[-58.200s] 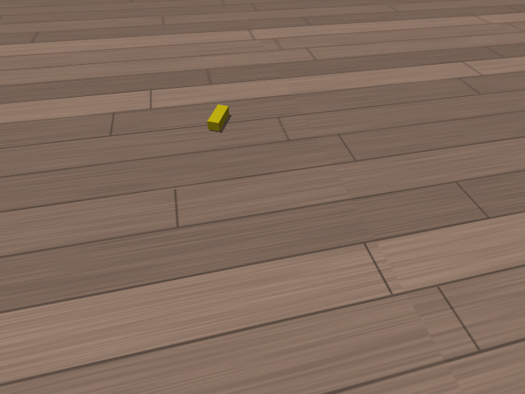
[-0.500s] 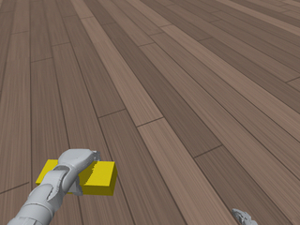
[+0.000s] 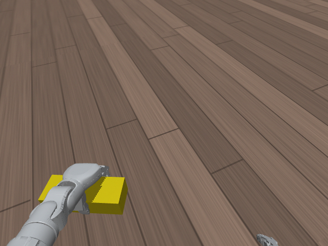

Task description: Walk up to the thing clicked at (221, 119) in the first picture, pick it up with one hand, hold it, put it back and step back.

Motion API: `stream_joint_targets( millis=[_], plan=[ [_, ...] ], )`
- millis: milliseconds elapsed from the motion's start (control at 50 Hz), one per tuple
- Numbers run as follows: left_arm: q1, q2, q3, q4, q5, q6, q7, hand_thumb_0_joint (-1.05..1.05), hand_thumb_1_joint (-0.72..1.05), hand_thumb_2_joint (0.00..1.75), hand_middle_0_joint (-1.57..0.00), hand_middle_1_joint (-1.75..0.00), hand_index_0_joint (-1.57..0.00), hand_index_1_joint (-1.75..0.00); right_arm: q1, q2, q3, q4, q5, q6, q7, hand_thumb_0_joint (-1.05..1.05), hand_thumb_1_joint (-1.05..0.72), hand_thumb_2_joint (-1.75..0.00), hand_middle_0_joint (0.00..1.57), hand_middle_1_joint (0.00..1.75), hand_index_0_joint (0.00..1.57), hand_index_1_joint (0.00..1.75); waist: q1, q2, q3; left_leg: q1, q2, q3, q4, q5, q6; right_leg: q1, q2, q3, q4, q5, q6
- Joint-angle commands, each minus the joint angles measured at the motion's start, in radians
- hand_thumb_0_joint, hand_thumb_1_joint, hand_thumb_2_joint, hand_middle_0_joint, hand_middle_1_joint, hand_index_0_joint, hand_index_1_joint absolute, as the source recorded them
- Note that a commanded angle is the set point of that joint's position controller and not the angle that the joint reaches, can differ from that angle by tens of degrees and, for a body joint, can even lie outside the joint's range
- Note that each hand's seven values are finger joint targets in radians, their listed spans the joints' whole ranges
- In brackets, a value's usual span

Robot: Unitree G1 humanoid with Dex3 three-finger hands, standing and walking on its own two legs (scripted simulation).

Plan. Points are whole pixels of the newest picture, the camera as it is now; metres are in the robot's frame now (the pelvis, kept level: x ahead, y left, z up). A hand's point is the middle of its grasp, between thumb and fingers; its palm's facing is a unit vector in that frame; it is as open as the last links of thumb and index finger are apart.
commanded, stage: crouch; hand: left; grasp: from above
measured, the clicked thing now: (86, 194) +0.31 +0.22 -0.08
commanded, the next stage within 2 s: none
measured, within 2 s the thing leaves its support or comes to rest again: neither
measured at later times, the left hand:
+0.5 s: hand (104, 201) +0.34 +0.21 -0.20, palm faces -0.43 +0.10 -0.90, open 10.8 cm
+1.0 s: hand (123, 206) +0.41 +0.19 -0.44, palm faces -0.49 +0.04 -0.87, open 10.6 cm
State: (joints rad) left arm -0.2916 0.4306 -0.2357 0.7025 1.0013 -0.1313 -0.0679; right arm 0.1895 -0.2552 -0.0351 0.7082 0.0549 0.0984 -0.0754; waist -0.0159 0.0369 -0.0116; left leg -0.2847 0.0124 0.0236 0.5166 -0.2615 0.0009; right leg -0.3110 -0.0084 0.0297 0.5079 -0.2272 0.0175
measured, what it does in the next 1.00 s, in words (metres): lowers itself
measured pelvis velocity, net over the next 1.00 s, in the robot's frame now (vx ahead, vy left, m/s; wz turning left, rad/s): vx -0.06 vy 0.01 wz -0.02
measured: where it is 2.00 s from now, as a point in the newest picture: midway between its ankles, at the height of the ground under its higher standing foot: outside the picture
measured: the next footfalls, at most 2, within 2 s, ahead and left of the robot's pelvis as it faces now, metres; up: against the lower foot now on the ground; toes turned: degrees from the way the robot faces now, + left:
none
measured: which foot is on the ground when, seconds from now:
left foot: down 0.00-1.00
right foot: down 0.00-1.00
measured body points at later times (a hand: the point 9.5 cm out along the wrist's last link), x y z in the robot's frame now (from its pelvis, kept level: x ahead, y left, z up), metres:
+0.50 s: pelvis -0.04 +0.00 -0.10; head +0.08 +0.02 +0.34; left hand +0.36 +0.20 -0.15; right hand +0.04 -0.29 -0.21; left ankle +0.00 +0.12 -0.74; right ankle +0.02 -0.13 -0.74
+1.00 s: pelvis -0.06 +0.01 -0.28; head +0.16 +0.04 +0.11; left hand +0.43 +0.19 -0.39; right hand -0.06 -0.26 -0.40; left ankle +0.00 +0.12 -0.74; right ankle +0.02 -0.13 -0.74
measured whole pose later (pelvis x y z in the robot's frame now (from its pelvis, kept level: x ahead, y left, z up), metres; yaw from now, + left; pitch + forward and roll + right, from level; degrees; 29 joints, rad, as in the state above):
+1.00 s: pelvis -0.06 +0.01 -0.28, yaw -1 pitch +39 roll -4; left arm -0.93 0.53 -0.05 1.34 1.24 -0.14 0.30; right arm 0.25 -0.22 0.00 0.73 -0.07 -0.01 0.02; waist -0.25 0.04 -0.18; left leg -1.91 0.00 -0.04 1.90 -0.66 0.01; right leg -1.90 0.00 -0.01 1.83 -0.61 0.04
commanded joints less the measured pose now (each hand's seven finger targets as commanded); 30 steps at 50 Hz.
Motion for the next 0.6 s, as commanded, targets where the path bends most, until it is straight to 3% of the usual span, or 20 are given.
stream_joint_targets(
  millis=[0, 60, 140, 180, 200, 300, 340, 400, 420, 460, 500, 520, 580],
  plan=[
    [-0.367, 0.214, 0.142, -0.184, -0.009, -0.009, 0.076, 0.0, 0.64, 1.07, -0.94, -0.97, -0.96, -0.95, -0.079, -0.13, -0.037, -0.132, -0.008, -0.03, -0.009, 0.0, -0.89, -0.9, 0.2, 0.3, 0.2, 0.3, 0.0, -0.028, -0.254, 0.112, -0.033, 0.001, -0.044, 0.223, 0.015, 0.066, 0.029, -0.022, -0.066, 0.176, -0.021],
    [-0.378, 0.184, 0.121, -0.143, 0.014, -0.012, 0.113, 0.0, 0.64, 1.07, -0.93, -0.98, -0.95, -0.96, -0.073, -0.128, -0.038, -0.129, -0.011, -0.025, -0.004, 0.0, -0.89, -0.9, 0.2, 0.3, 0.2, 0.3, -0.009, -0.036, -0.235, 0.085, -0.031, -0.001, -0.036, 0.197, 0.011, 0.024, 0.029, -0.027, -0.051, 0.147, -0.023],
    [-0.391, 0.155, 0.115, -0.031, 0.059, -0.01, 0.199, 0.0, 0.59, 1.07, -0.91, -0.97, -0.93, -0.95, -0.041, -0.135, -0.048, -0.116, -0.018, -0.017, 0.009, 0.0, -0.9, -0.9, 0.2, 0.3, 0.2, 0.3, -0.025, -0.052, -0.221, 0.021, -0.029, -0.003, 0.011, 0.162, 0.008, -0.046, 0.028, -0.031, -0.009, 0.113, -0.024],
    [-0.455, 0.167, 0.12, 0.017, 0.089, -0.013, 0.243, 0.0, 0.55, 1.07, -0.87, -0.98, -0.89, -0.96, -0.02, -0.141, -0.054, -0.096, -0.028, -0.017, 0.017, 0.0, -0.9, -0.9, 0.2, 0.3, 0.2, 0.3, -0.04, -0.046, -0.241, -0.027, -0.031, -0.001, 0.069, 0.146, 0.007, -0.101, 0.024, -0.03, 0.033, 0.106, -0.021],
    [-0.495, 0.143, 0.1, 0.043, 0.095, -0.015, 0.261, 0.0, 0.55, 1.05, -0.86, -0.98, -0.89, -0.96, -0.01, -0.141, -0.054, -0.085, -0.031, -0.018, 0.022, 0.0, -0.9, -0.9, 0.2, 0.3, 0.2, 0.3, -0.058, -0.053, -0.251, -0.051, -0.03, -0.006, 0.102, 0.139, 0.006, -0.142, 0.025, -0.033, 0.064, 0.103, -0.021],
    [-0.644, 0.151, 0.11, 0.137, 0.154, -0.032, 0.357, 0.0, 0.46, 1.01, -0.79, -0.98, -0.82, -0.95, 0.056, -0.153, -0.076, -0.055, -0.056, -0.033, 0.041, 0.0, -0.9, -0.9, 0.2, 0.3, 0.2, 0.3, -0.083, 0.009, -0.397, -0.262, -0.025, -0.008, 0.349, 0.065, -0.001, -0.384, 0.022, -0.028, 0.291, 0.049, -0.031],
    [-0.678, 0.117, 0.094, 0.177, 0.179, -0.034, 0.397, 0.0, 0.45, 0.96, -0.77, -0.98, -0.81, -0.95, 0.081, -0.152, -0.08, -0.058, -0.063, -0.037, 0.048, 0.0, -0.9, -0.9, 0.2, 0.3, 0.2, 0.3, -0.099, 0.037, -0.461, -0.343, -0.025, -0.008, 0.446, 0.034, 0.001, -0.478, 0.022, -0.03, 0.382, 0.022, -0.036],
    [-0.782, 0.159, 0.115, 0.218, 0.212, -0.02, 0.453, 0.0, 0.44, 0.94, -0.77, -0.97, -0.81, -0.93, 0.115, -0.168, -0.085, -0.055, -0.073, -0.041, 0.045, 0.0, -0.9, -0.9, 0.2, 0.3, 0.2, 0.3, -0.113, 0.091, -0.549, -0.43, -0.021, -0.021, 0.54, 0.006, -0.001, -0.606, 0.026, -0.042, 0.496, -0.013, -0.042],
    [-0.823, 0.186, 0.129, 0.246, 0.217, -0.01, 0.466, 0.0, 0.44, 0.96, -0.78, -0.96, -0.81, -0.93, 0.126, -0.17, -0.081, -0.045, -0.078, -0.042, 0.042, 0.0, -0.9, -0.9, 0.2, 0.3, 0.2, 0.3, -0.117, 0.093, -0.566, -0.477, -0.018, -0.027, 0.567, -0.006, 0.0, -0.646, 0.028, -0.045, 0.526, -0.026, -0.042],
    [-0.857, 0.183, 0.129, 0.329, 0.219, 0.008, 0.483, 0.0, 0.48, 0.94, -0.81, -0.95, -0.85, -0.91, 0.14, -0.172, -0.084, -0.039, -0.083, -0.051, 0.035, 0.0, -0.91, -0.9, 0.2, 0.3, 0.2, 0.3, -0.134, 0.067, -0.564, -0.574, -0.015, -0.043, 0.613, -0.071, 0.003, -0.723, 0.032, -0.053, 0.587, -0.072, -0.044],
    [-0.894, 0.21, 0.146, 0.349, 0.214, 0.024, 0.487, 0.0, 0.49, 0.95, -0.82, -0.95, -0.85, -0.92, 0.156, -0.175, -0.084, -0.032, -0.092, -0.064, 0.032, 0.0, -0.9, -0.9, 0.2, 0.3, 0.2, 0.3, -0.136, 0.073, -0.635, -0.642, -0.012, -0.054, 0.679, -0.077, 0.005, -0.779, 0.032, -0.055, 0.659, -0.086, -0.047],
    [-0.927, 0.235, 0.16, 0.317, 0.209, 0.028, 0.487, 0.0, 0.51, 0.95, -0.84, -0.95, -0.88, -0.91, 0.163, -0.177, -0.085, -0.033, -0.094, -0.069, 0.03, 0.0, -0.91, -0.9, 0.2, 0.3, 0.2, 0.3, -0.132, 0.107, -0.718, -0.653, -0.014, -0.045, 0.724, -0.054, 0.009, -0.784, 0.03, -0.049, 0.694, -0.069, -0.048],
    [-0.895, 0.218, 0.153, 0.383, 0.203, 0.054, 0.473, 0.0, 0.61, 0.97, -0.91, -0.95, -0.94, -0.92, 0.179, -0.178, -0.085, -0.033, -0.1, -0.079, 0.028, 0.0, -0.9, -0.9, 0.2, 0.3, 0.2, 0.3, -0.144, 0.092, -0.752, -0.761, -0.017, -0.052, 0.794, -0.089, 0.012, -0.84, 0.029, -0.058, 0.78, -0.098, -0.054]
  ],
)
